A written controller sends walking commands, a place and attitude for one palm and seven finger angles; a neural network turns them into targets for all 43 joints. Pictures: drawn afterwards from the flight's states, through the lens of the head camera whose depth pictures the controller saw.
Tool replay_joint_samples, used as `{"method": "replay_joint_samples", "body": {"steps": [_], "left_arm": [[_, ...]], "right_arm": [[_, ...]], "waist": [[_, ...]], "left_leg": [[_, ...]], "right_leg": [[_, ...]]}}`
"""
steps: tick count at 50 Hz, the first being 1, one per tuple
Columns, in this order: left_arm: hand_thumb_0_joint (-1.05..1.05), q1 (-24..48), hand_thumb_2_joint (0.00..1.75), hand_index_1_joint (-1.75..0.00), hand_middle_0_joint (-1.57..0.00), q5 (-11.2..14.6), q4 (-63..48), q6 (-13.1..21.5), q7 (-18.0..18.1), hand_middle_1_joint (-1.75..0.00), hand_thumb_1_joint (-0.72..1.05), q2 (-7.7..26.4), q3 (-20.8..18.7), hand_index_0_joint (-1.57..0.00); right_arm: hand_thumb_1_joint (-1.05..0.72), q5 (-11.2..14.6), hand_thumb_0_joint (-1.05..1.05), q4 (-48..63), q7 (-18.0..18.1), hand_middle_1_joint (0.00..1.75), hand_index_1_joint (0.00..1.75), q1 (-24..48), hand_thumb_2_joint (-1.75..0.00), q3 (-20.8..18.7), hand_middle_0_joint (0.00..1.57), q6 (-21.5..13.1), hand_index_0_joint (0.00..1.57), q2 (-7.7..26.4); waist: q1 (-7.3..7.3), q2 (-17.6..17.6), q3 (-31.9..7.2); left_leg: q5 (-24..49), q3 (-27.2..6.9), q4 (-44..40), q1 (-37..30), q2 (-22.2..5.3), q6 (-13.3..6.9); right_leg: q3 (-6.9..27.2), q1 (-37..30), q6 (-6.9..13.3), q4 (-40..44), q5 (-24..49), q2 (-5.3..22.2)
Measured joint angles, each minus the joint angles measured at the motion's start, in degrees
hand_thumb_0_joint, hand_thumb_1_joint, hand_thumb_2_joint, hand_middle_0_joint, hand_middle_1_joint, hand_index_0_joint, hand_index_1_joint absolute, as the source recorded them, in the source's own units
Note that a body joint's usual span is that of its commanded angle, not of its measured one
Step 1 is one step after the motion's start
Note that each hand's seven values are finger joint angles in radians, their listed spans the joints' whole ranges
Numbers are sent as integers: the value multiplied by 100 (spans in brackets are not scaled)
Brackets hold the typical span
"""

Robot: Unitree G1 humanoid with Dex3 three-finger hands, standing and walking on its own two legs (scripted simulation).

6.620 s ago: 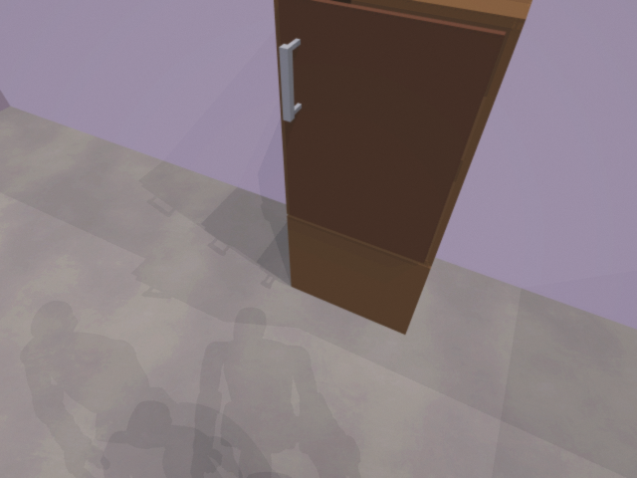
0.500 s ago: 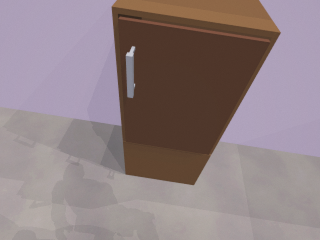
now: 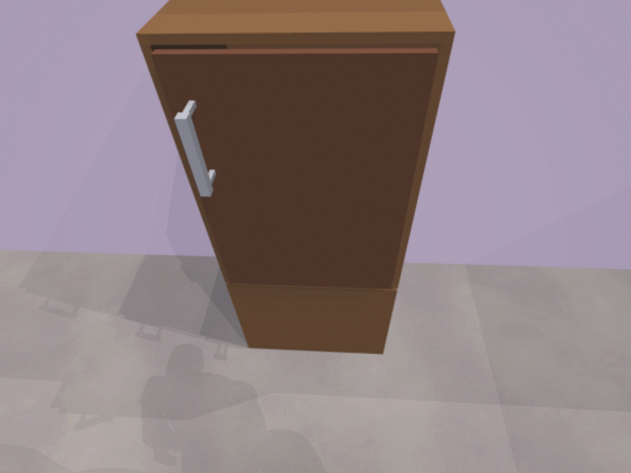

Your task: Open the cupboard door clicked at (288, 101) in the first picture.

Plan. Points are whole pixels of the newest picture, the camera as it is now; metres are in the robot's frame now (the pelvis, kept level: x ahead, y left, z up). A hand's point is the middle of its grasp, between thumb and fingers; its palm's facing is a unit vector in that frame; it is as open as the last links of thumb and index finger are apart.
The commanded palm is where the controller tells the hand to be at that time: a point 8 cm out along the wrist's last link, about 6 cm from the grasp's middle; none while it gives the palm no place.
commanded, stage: come to a stop and stand still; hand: left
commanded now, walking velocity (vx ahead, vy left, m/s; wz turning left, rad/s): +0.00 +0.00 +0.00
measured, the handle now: (198, 150) +0.60 +0.21 +0.09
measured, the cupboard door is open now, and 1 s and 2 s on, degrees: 0 0 0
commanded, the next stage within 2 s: look again from close up in 0.78 s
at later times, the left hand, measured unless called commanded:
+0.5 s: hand out of the picture -0.04 +0.10 -0.17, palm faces +0.08 -0.98 -0.15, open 7.4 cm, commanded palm none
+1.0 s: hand out of the picture +0.01 +0.16 -0.17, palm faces +0.04 -0.97 -0.22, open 7.4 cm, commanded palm none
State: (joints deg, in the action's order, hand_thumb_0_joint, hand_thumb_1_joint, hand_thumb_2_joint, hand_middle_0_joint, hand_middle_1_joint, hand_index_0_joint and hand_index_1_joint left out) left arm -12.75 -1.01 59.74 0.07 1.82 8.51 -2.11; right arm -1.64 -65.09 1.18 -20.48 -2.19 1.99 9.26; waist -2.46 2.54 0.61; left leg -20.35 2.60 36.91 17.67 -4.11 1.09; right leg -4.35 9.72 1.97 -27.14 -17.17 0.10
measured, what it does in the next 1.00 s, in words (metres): stands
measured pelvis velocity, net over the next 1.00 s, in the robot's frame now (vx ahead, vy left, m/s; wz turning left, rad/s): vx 0.02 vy -0.01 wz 0.02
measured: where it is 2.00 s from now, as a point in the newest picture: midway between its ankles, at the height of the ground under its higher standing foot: outside the picture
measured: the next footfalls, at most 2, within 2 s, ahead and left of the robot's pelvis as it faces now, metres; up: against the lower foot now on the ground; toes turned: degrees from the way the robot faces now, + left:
none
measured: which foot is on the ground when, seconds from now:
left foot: down 0.00-1.00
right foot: down 0.00-1.00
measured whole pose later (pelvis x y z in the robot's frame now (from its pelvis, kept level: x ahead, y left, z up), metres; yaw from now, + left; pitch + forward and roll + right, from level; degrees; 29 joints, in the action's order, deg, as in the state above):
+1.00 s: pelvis +0.02 -0.01 +0.00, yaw +1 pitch +0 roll -1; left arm -18.4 -1.2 61.6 2.1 2.4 7.5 -0.4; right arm -1.3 -61.6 2.4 -17.6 -1.4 -0.8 9.3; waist -0.8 2.7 1.5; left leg -17.2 2.0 30.5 13.1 -4.1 1.2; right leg -5.9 8.3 2.7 -26.7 -18.6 -1.4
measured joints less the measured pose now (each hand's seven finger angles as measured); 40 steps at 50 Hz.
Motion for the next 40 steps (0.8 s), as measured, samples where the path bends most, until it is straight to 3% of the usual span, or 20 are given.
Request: {"method": "replay_joint_samples", "body": {"steps": [3, 9, 14, 23, 40], "left_arm": [[0, -92, 89, -30, -20, 28, 104, 22, 21, -29, 94, -16, 32, -20], [0, -240, 89, -30, -20, 70, 381, 18, 32, -29, 95, 20, 79, -20], [0, -459, 89, -30, -20, 61, 545, 44, -12, -29, 93, -175, 177, -20], [0, -735, 89, -30, -20, 36, 685, 89, 6, -29, 91, -376, 228, -20], [0, -582, 89, -30, -20, 31, 557, 129, 68, -29, 90, -268, 178, -20]], "right_arm": [[-91, 11, 1, -20, 15, 30, 30, 68, -90, 48, 20, -79, 19, -53], [-91, 25, 1, -96, 75, 30, 30, 367, -90, 176, 20, -231, 19, -304], [-93, 43, 2, -137, 113, 30, 30, 500, -90, 176, 20, -211, 20, -193], [-92, 56, 1, -136, 131, 30, 30, 550, -90, 175, 20, -209, 19, -121], [-91, 53, 1, -201, 152, 30, 30, 368, -90, 225, 20, -230, 19, -284]], "waist": [[42, 26, -32], [197, -259, 66], [280, -192, 141], [296, -154, 130], [263, -236, 49]], "left_leg": [[517, 3, -464, -292, -15, -3], [636, 21, -1068, -636, -18, 201], [752, 11, -1290, -759, -44, 242], [804, -35, -1455, -876, -100, 305], [655, -33, -1381, -927, -115, 310]], "right_leg": [[-101, -16, 68, -22, -32, -144], [-103, -103, 145, 77, -3, -173], [-117, -217, 188, 270, 83, -214], [-163, -358, 250, 458, 123, -286], [-157, -479, 222, 535, 60, -300]]}}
